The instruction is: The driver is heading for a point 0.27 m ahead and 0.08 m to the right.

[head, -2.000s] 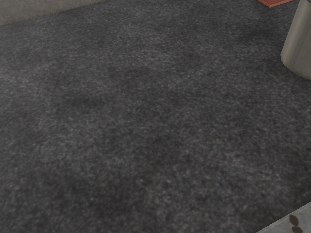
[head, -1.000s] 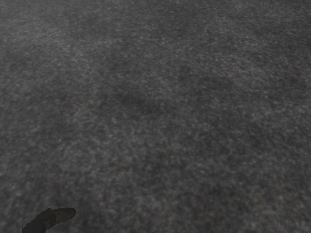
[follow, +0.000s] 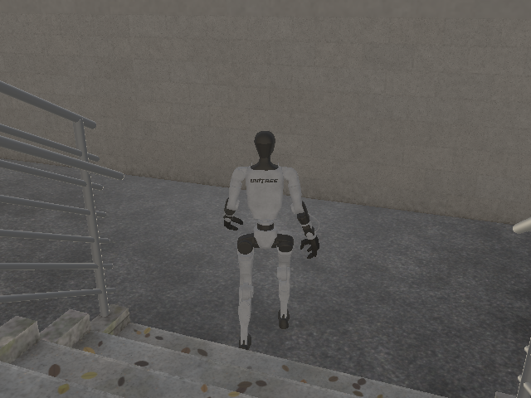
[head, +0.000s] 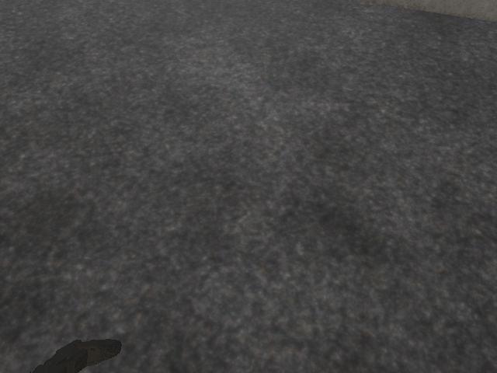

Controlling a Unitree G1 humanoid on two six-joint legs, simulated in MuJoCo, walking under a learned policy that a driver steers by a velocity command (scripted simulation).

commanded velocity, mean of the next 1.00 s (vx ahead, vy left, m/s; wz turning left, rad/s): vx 0.13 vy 0.00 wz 0.02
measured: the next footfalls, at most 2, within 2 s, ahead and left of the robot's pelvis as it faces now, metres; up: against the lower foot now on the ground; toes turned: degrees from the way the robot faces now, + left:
right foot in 0.02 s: +0.15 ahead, -0.11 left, +0.00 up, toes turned -1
left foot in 0.46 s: +0.34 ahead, +0.09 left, +0.00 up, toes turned -2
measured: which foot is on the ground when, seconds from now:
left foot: down 0.00-0.02, up 0.04-0.44, down 0.46-1.00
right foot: up 0.00-0.00, down 0.02-0.50, up 0.52-0.66, down 0.68-1.00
